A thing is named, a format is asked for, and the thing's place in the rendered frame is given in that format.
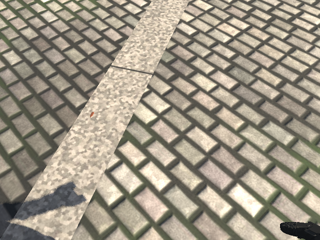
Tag robot right hand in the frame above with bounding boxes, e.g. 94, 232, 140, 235
280, 221, 320, 240

